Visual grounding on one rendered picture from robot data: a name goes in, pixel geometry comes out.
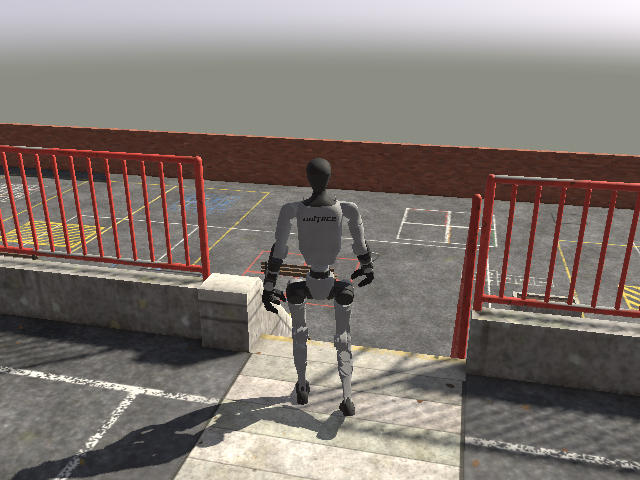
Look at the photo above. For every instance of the left robot foot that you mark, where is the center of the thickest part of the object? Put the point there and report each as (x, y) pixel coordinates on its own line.
(302, 396)

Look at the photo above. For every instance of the left robot forearm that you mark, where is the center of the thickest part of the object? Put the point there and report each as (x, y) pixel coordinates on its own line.
(272, 271)

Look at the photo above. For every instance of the right robot forearm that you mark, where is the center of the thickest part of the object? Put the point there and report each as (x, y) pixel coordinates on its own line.
(366, 260)

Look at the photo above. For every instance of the right robot foot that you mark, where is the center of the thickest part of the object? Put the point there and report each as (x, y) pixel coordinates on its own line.
(348, 408)

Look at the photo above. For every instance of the right robot upper arm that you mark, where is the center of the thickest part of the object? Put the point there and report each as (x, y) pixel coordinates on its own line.
(350, 211)

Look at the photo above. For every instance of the left robot hand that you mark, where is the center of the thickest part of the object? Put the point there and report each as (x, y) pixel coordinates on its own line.
(268, 297)

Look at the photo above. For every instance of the robot foot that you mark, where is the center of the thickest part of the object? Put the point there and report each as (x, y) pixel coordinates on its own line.
(302, 396)
(348, 408)

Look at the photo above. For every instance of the right robot hand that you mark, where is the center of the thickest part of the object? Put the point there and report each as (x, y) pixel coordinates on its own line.
(360, 272)

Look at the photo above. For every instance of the left robot upper arm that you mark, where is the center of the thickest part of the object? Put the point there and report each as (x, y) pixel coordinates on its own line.
(287, 212)

